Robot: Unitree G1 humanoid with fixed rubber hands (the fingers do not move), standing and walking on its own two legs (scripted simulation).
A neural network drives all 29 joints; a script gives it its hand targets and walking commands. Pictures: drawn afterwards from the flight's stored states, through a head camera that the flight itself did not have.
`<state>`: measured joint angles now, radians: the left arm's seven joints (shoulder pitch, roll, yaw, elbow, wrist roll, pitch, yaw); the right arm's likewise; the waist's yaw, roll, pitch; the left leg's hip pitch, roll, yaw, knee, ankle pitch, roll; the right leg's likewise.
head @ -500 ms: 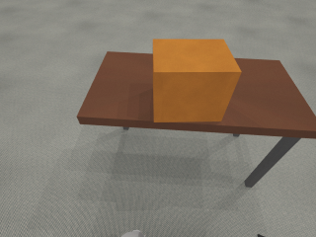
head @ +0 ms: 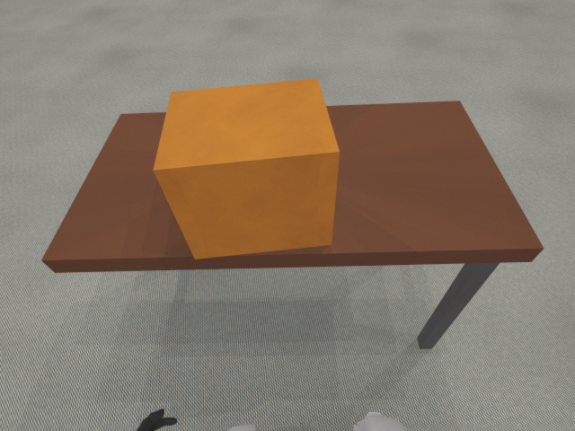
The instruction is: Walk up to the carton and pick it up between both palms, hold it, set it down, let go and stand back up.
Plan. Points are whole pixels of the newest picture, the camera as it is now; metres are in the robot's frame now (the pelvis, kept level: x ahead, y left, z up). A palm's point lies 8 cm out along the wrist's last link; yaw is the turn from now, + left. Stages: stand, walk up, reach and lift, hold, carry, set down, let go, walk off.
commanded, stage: walk up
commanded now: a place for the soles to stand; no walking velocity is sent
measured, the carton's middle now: (254, 171) +0.57 +0.08 +0.02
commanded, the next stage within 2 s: none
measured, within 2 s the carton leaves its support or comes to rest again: neither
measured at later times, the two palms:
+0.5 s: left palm out of the picture +0.07 +0.27 -0.08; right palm out of the picture +0.14 -0.25 -0.07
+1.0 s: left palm out of the picture +0.08 +0.28 -0.07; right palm out of the picture +0.12 -0.25 -0.11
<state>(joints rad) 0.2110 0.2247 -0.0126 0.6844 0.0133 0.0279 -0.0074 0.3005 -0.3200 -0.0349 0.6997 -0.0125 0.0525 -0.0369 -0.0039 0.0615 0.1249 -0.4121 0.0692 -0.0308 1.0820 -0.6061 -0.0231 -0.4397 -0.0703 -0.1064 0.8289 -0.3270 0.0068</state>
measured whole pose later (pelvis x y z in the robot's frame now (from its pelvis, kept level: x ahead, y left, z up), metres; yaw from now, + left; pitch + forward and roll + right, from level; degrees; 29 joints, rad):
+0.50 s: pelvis +0.00 +0.00 +0.02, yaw +4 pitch -2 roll +0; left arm 0.29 0.30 0.02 0.69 0.00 0.03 0.02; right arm 0.22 -0.29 -0.02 0.69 -0.01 0.05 0.05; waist 0.00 0.00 0.08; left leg -0.30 -0.02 0.03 0.70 -0.36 0.04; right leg -0.36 -0.10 -0.12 0.67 -0.28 0.01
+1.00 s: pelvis +0.07 +0.01 +0.02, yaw +5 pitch -2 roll -2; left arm 0.43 0.23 0.02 0.68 0.06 -0.04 0.04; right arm 0.37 -0.29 -0.04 0.79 -0.05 0.08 0.06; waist 0.01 0.07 0.06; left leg -0.36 0.01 0.03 0.98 -0.55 0.00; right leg -0.25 -0.03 -0.06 0.65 -0.37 0.00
